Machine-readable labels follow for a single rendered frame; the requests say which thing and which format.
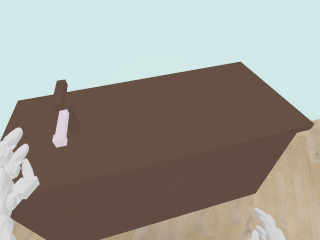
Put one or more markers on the left robot hand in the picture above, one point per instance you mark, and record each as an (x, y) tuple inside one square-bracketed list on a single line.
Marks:
[(9, 169)]

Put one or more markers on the right robot hand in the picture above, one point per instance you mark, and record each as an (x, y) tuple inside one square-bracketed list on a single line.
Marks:
[(268, 223)]

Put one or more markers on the tap lever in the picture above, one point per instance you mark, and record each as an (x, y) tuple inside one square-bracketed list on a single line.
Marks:
[(60, 137)]

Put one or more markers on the robot left forearm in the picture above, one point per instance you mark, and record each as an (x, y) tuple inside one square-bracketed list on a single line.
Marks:
[(6, 227)]

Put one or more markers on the counter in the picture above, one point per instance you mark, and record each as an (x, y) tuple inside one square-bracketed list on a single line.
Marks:
[(148, 150)]

